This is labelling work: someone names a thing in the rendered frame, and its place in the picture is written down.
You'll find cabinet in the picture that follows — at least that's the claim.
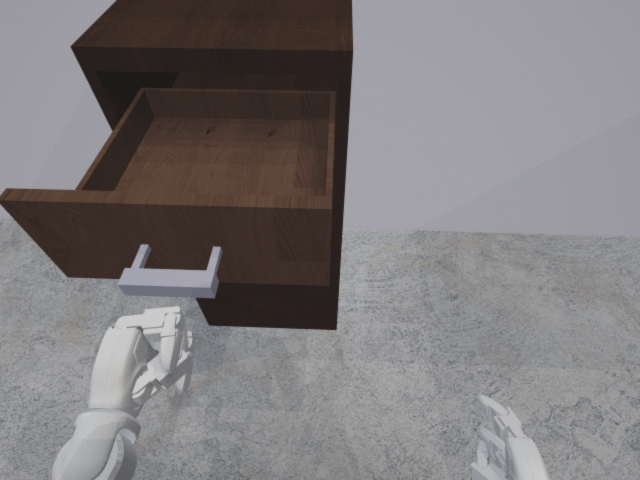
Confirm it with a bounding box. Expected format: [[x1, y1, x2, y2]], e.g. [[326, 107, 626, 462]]
[[70, 0, 353, 330]]

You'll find left robot forearm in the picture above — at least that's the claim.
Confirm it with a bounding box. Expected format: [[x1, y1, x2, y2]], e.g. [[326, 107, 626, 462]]
[[52, 409, 141, 480]]

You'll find drawer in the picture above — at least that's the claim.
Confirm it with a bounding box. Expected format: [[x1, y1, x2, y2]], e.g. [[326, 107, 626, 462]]
[[0, 88, 336, 286]]

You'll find robot left hand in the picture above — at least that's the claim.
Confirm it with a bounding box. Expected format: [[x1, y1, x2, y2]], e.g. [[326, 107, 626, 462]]
[[88, 306, 196, 419]]

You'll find robot right hand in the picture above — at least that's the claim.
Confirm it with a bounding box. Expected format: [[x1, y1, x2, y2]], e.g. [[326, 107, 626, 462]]
[[471, 394, 550, 480]]

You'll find handle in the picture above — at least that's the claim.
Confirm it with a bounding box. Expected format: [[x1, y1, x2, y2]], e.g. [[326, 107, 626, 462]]
[[117, 244, 222, 298]]

